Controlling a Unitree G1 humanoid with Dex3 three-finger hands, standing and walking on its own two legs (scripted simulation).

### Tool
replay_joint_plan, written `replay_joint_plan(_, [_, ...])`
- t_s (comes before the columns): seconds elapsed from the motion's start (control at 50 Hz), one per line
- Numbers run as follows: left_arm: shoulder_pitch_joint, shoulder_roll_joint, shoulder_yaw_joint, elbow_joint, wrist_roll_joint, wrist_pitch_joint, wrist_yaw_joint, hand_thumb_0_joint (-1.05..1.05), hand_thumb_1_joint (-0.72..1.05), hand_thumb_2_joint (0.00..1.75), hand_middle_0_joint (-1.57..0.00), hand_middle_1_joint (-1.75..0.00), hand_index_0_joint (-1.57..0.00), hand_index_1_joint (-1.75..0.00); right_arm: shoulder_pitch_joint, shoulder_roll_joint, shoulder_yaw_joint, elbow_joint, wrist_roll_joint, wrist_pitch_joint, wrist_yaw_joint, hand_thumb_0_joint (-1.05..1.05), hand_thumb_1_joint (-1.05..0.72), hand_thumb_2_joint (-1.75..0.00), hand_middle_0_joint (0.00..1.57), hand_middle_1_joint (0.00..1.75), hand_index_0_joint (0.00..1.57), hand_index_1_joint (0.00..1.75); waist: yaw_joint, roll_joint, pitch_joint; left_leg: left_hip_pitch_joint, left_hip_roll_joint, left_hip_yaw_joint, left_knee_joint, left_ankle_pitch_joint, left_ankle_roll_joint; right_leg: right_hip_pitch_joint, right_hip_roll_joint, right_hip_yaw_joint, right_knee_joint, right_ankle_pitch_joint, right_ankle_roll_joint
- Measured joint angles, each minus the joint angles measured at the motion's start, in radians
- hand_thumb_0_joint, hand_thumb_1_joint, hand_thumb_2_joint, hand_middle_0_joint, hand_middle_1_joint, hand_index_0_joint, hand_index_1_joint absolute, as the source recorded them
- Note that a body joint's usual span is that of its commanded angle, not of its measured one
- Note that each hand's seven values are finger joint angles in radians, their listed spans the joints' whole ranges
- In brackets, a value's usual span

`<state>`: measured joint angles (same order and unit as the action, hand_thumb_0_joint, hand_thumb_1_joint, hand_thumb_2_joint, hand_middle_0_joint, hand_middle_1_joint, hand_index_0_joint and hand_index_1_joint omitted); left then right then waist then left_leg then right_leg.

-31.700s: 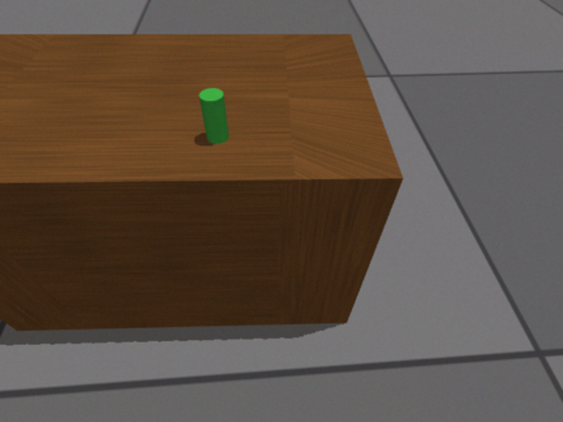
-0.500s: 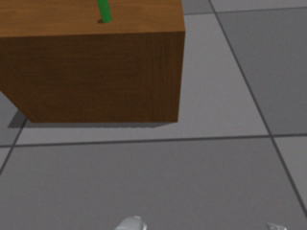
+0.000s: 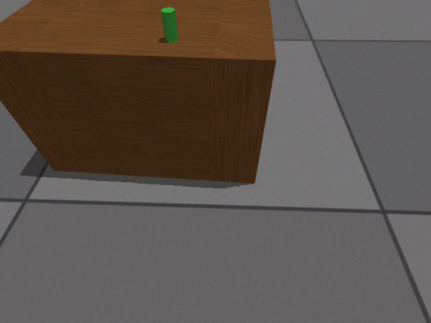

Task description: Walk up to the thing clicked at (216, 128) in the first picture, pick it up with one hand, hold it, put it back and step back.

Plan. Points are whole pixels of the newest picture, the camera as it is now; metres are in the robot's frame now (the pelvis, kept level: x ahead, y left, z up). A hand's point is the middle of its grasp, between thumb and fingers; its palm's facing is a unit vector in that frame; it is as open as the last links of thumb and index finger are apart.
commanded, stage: step back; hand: left
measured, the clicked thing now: (170, 25) +1.11 +0.21 +0.04
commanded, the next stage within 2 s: stand in 0.48 s
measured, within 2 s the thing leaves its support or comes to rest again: neither
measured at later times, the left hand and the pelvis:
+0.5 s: hand (88, 321) +0.16 +0.28 -0.14, palm faces -0.02 -0.93 -0.37, open 7.4 cm; pelvis +0.04 +0.02 +0.00, yaw -2 degrees
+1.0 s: hand out of the picture +0.11 +0.26 -0.14, palm faces -0.05 -0.94 -0.34, open 7.4 cm; pelvis +0.02 +0.01 +0.01, yaw -2 degrees
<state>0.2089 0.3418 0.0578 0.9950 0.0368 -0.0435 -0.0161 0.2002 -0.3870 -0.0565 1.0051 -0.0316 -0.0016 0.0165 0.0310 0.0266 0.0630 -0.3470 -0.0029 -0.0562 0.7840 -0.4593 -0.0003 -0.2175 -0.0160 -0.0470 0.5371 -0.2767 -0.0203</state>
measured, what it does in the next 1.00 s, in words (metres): stands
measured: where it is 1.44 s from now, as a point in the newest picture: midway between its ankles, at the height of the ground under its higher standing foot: outside the picture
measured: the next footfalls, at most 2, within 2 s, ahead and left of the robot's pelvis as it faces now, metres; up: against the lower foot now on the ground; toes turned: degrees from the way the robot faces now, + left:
none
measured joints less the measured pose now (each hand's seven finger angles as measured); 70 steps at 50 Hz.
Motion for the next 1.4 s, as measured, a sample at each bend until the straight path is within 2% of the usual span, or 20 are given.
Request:
replay_joint_plan(0.04, [-0.004,0.007,-0.004,0.002,-0.003,0.008,-0.001,0.00,0.90,0.90,-0.21,-0.30,-0.21,-0.30,-0.003,-0.004,-0.003,0.004,-0.001,-0.007,0.001,0.00,-0.90,-0.90,0.21,0.30,0.20,0.30,-0.001,-0.009,0.004,0.023,0.014,0.023,-0.106,0.050,-0.004,-0.003,-0.013,-0.001,0.016,-0.015,0.012])
replay_joint_plan(0.06, [-0.007,0.011,-0.007,0.002,-0.006,0.014,-0.001,0.00,0.90,0.90,-0.21,-0.30,-0.21,-0.30,-0.005,-0.006,-0.006,0.005,-0.003,-0.011,0.000,0.00,-0.90,-0.90,0.21,0.30,0.20,0.30,-0.005,-0.012,0.005,0.044,0.017,0.030,-0.172,0.097,-0.004,-0.009,-0.020,-0.003,0.037,-0.030,0.020])
replay_joint_plan(0.08, [-0.012,0.017,-0.010,0.003,-0.009,0.020,0.000,0.00,0.90,0.90,-0.21,-0.30,-0.21,-0.30,-0.009,-0.006,-0.009,0.009,-0.006,-0.015,-0.003,0.00,-0.90,-0.90,0.21,0.30,0.20,0.30,-0.008,-0.019,0.010,0.057,0.011,0.036,-0.211,0.195,-0.008,-0.017,-0.029,0.000,0.065,-0.048,0.028])
replay_joint_plan(0.1, [-0.018,0.022,-0.012,0.006,-0.015,0.027,0.002,0.00,0.90,0.90,-0.21,-0.30,-0.21,-0.30,-0.017,0.000,-0.011,0.015,-0.010,-0.017,-0.008,0.00,-0.90,-0.90,0.21,0.30,0.20,0.30,-0.006,-0.033,0.016,0.063,0.002,0.047,-0.214,0.231,-0.008,-0.024,-0.040,0.011,0.090,-0.063,0.030])
replay_joint_plan(0.16, [-0.028,0.036,-0.015,0.023,-0.027,0.043,0.005,0.00,0.90,0.90,-0.21,-0.30,-0.20,-0.30,-0.038,0.020,0.002,0.026,-0.011,-0.014,-0.009,0.00,-0.90,-0.90,0.21,0.30,0.20,0.30,-0.010,-0.049,0.009,0.064,0.004,0.062,-0.196,0.195,0.000,-0.026,-0.026,0.044,0.104,-0.121,0.012])
replay_joint_plan(0.18, [-0.032,0.041,-0.016,0.030,-0.028,0.043,0.006,0.00,0.90,0.90,-0.21,-0.30,-0.20,-0.30,-0.045,0.028,0.007,0.029,-0.010,-0.013,-0.009,0.00,-0.90,-0.90,0.21,0.30,0.20,0.30,-0.012,-0.051,0.009,0.068,0.008,0.063,-0.197,0.188,-0.001,-0.016,-0.021,0.047,0.085,-0.097,0.011])
replay_joint_plan(0.2, [-0.036,0.044,-0.017,0.037,-0.028,0.041,0.008,0.00,0.91,0.90,-0.20,-0.30,-0.20,-0.30,-0.052,0.036,0.012,0.031,-0.008,-0.013,-0.008,0.00,-0.90,-0.90,0.21,0.30,0.20,0.30,-0.012,-0.053,0.009,0.074,0.012,0.064,-0.200,0.183,-0.003,-0.003,-0.017,0.047,0.059,-0.056,0.017])
replay_joint_plan(0.26, [-0.049,0.045,-0.020,0.053,-0.031,0.029,0.011,0.00,0.91,0.90,-0.20,-0.30,-0.20,-0.30,-0.080,0.053,0.025,0.041,0.002,-0.012,-0.010,0.00,-0.90,-0.90,0.21,0.30,0.20,0.30,-0.014,-0.044,0.006,0.090,0.028,0.064,-0.218,0.181,-0.008,0.027,-0.003,0.047,0.006,-0.042,0.039])
replay_joint_plan(0.52, [-0.140,0.022,-0.036,0.073,-0.034,0.024,0.021,0.00,0.91,0.90,-0.20,-0.30,-0.20,-0.30,-0.188,0.059,0.030,0.072,0.019,-0.013,-0.016,0.00,-0.90,-0.90,0.21,0.30,0.20,0.30,-0.021,-0.028,0.007,0.159,0.025,0.086,-0.311,0.212,-0.009,0.079,-0.006,0.067,-0.068,-0.017,0.042])
replay_joint_plan(0.84, [-0.138,0.003,-0.048,0.131,-0.031,0.024,0.009,0.00,0.91,0.90,-0.20,-0.30,-0.20,-0.30,-0.138,0.039,0.037,0.127,0.022,-0.012,-0.007,0.00,-0.90,-0.90,0.21,0.30,0.20,0.30,-0.042,-0.026,0.005,0.233,0.031,0.081,-0.459,0.308,-0.020,0.148,0.000,0.059,-0.203,0.071,0.036])
replay_joint_plan(1.14, [-0.086,0.010,-0.046,0.155,-0.029,0.030,0.003,0.00,0.91,0.90,-0.20,-0.30,-0.20,-0.30,-0.086,0.037,0.042,0.145,0.016,-0.008,-0.001,0.00,-0.90,-0.90,0.21,0.30,0.20,0.30,-0.043,-0.019,-0.003,0.207,0.036,0.076,-0.463,0.329,-0.023,0.122,0.007,0.055,-0.205,0.090,0.031])
replay_joint_plan(1.4, [-0.083,0.013,-0.054,0.141,-0.031,0.027,0.003,0.00,0.91,0.90,-0.20,-0.30,-0.20,-0.30,-0.088,0.041,0.052,0.140,0.018,-0.011,-0.002,0.00,-0.90,-0.90,0.21,0.30,0.20,0.30,-0.040,-0.025,-0.007,0.201,0.033,0.079,-0.454,0.321,-0.018,0.119,0.003,0.058,-0.204,0.087,0.036])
